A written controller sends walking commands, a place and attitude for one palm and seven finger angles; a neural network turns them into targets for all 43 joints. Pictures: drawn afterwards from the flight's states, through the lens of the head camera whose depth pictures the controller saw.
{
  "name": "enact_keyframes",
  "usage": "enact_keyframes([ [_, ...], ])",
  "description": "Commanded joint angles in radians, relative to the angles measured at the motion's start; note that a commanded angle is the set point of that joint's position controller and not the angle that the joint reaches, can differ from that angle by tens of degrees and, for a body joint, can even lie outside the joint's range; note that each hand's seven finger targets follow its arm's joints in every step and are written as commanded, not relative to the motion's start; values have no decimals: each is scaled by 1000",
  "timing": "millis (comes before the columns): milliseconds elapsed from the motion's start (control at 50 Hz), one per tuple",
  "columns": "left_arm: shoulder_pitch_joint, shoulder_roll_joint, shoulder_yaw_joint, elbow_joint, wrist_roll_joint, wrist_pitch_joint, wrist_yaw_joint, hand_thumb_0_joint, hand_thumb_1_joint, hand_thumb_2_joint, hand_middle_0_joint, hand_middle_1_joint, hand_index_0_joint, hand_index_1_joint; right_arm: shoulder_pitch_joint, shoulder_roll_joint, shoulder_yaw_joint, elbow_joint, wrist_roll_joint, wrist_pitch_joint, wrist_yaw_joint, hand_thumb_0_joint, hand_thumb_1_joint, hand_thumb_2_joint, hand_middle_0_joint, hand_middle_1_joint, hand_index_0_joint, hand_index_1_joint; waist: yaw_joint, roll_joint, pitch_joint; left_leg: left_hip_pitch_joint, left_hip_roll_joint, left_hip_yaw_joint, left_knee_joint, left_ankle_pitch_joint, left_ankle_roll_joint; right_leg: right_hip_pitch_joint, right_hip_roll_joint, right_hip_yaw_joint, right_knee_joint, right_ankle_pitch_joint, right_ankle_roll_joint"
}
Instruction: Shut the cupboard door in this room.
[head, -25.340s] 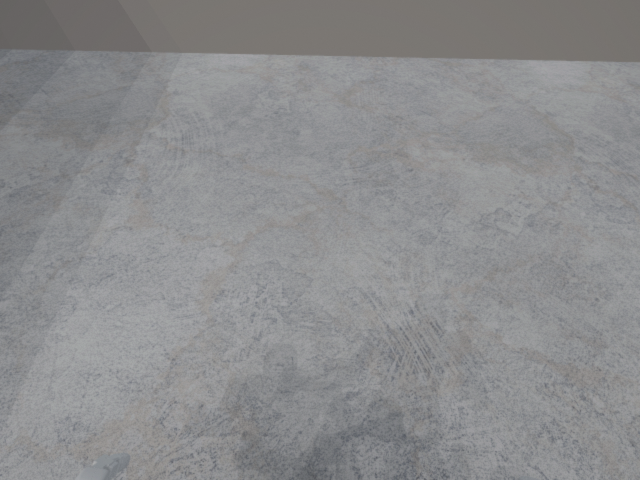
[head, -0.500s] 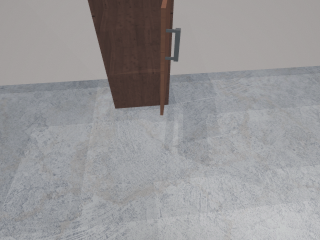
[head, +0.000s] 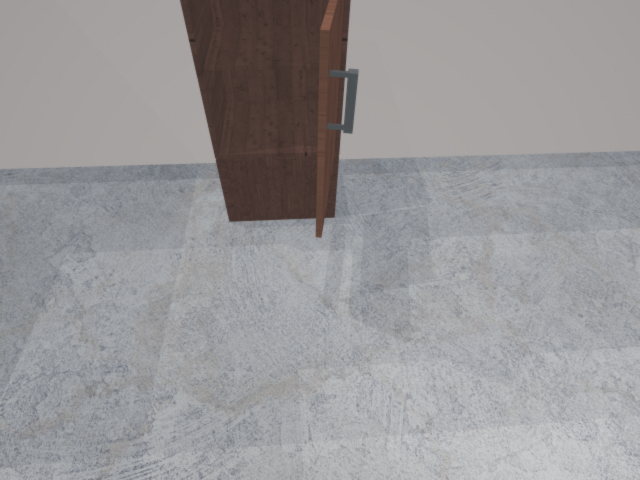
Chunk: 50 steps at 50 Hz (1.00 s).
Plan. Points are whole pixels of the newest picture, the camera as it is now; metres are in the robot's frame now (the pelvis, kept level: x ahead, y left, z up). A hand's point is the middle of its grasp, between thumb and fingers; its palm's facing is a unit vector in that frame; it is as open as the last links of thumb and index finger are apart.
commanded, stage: stand and wait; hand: left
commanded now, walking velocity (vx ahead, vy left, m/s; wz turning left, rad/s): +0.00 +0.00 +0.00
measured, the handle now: (341, 102) +0.88 +0.01 +0.02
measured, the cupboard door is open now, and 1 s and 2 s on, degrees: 79 79 79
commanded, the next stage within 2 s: look at it before walking up in 0.76 s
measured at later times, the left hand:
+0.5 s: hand out of the picture +0.00 +0.24 -0.16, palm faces -0.01 -0.96 -0.29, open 7.4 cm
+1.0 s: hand out of the picture +0.04 +0.26 -0.16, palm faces -0.03 -0.95 -0.31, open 7.4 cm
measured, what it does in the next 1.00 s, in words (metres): stands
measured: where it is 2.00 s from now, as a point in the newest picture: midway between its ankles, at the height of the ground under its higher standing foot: outside the picture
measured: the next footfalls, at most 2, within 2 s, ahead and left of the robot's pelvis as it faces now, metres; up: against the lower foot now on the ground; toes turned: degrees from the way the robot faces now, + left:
none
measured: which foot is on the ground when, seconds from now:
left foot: down 0.00-1.00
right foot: down 0.00-1.00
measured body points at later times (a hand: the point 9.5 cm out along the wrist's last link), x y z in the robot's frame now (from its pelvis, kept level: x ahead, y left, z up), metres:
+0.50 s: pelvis -0.04 +0.01 +0.01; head -0.03 +0.01 +0.45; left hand +0.01 +0.29 -0.14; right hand +0.00 -0.26 -0.14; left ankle -0.05 +0.13 -0.74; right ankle -0.03 -0.10 -0.74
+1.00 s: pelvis -0.03 +0.02 +0.01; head -0.02 +0.03 +0.46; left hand +0.04 +0.31 -0.13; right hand +0.04 -0.27 -0.13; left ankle -0.05 +0.13 -0.74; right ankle -0.03 -0.10 -0.74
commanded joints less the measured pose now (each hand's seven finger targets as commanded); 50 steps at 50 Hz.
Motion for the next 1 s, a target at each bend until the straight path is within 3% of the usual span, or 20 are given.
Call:
enact_keyframes([
  [0, 22, 174, 33, -42, 1, -12, 9, 0, 900, 900, -200, -300, -200, -300, 28, -133, -19, -39, 2, -11, -3, 0, -900, -900, 200, 300, 200, 300, -5, 20, -3, -19, 85, -71, -52, 277, 38, 1, -141, 134, -84, 393, -17],
  [140, -14, 209, 36, -49, 3, -11, 1, 0, 900, 900, -200, -300, -200, -300, -10, -173, -19, -58, 3, -10, 6, 0, -900, -900, 200, 300, 200, 300, -3, -5, 22, -38, 86, -81, -90, 168, 40, -23, -136, 144, -134, 236, -11],
  [380, -59, 265, 41, -65, 3, -10, -9, 0, 900, 900, -200, -300, -200, -300, -41, -227, -21, -70, 1, -15, 18, 0, -900, -900, 200, 300, 200, 300, 0, 1, 6, -54, 89, -101, -126, 99, 47, -38, -136, 160, -164, 98, -8],
  [480, -76, 285, 42, -67, 3, -12, -10, 0, 900, 900, -200, -300, -200, -300, -46, -249, -19, -71, 1, -20, 21, 0, -900, -900, 200, 300, 200, 300, 0, 6, -30, -49, 96, -107, -133, 126, 47, -13, -140, 155, -153, 137, -9],
  [640, -95, 306, 39, -67, 4, -9, -11, 0, 900, 900, -200, -300, -200, -300, -59, -274, -18, -75, 2, -21, 23, 0, -900, -900, 200, 300, 200, 300, 1, 11, -18, -62, 100, -116, -148, 124, 47, -16, -141, 150, -152, 138, -5],
  [980, -126, 337, 32, -72, 3, -11, -12, 0, 900, 900, -200, -300, -200, -300, -97, -313, -17, -89, 2, -27, 24, 0, -900, -900, 200, 300, 200, 300, -4, 18, -64, -15, 107, -115, -142, 263, 42, 17, -150, 138, -137, 257, 2],
])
